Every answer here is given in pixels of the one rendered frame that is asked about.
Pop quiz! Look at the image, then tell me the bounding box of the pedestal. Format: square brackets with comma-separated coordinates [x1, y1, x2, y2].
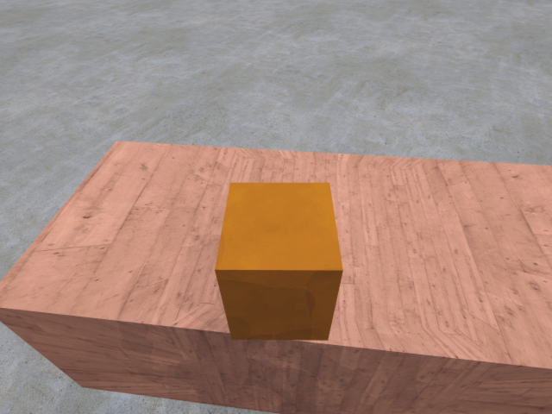
[0, 141, 552, 414]

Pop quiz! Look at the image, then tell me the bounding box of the carton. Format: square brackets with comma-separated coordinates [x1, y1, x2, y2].
[215, 183, 343, 341]

